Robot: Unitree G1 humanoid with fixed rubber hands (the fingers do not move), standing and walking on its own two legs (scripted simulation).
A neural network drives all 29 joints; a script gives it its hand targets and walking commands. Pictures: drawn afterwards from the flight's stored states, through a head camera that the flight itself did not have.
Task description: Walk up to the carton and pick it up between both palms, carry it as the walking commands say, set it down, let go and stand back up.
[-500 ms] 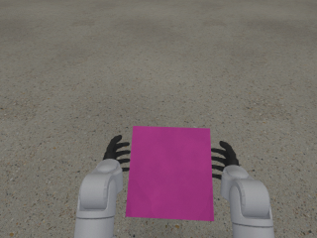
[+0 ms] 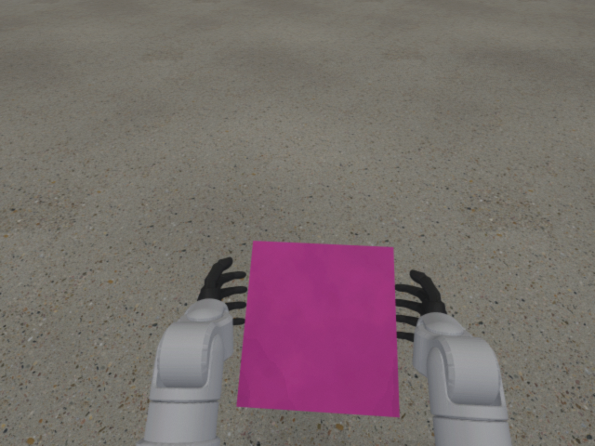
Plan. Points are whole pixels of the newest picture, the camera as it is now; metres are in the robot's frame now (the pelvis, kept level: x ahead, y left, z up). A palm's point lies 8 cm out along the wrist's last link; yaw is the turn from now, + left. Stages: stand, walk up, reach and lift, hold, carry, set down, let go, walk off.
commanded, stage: carry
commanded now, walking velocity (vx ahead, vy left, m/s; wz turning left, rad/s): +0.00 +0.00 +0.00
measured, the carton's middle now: (318, 327) +0.32 +0.00 -0.01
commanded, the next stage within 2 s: hold in 0.94 s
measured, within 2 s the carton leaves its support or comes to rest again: neither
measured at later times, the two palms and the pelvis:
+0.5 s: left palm (224, 316) +0.27 +0.12 +0.08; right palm (444, 330) +0.26 -0.15 +0.07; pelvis +0.00 -0.02 +0.00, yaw +0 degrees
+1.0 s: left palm (221, 314) +0.27 +0.12 +0.08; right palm (445, 330) +0.26 -0.15 +0.08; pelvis +0.00 -0.02 +0.00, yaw +1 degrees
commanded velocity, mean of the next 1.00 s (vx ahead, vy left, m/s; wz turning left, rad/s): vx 0.00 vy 0.00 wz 0.00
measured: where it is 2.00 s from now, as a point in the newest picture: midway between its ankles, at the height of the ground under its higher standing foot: outside the picture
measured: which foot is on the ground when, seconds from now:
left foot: down 0.00-1.00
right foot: down 0.00-1.00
